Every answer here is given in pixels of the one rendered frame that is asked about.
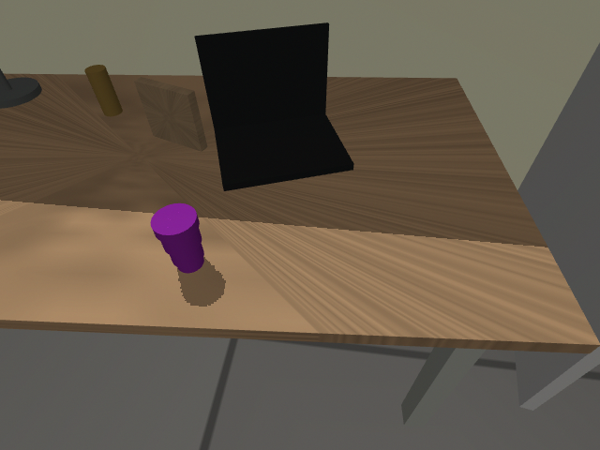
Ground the table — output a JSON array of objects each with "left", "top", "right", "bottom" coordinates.
[{"left": 0, "top": 74, "right": 600, "bottom": 427}]

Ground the desk lamp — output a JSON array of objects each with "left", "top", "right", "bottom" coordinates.
[{"left": 0, "top": 69, "right": 42, "bottom": 109}]

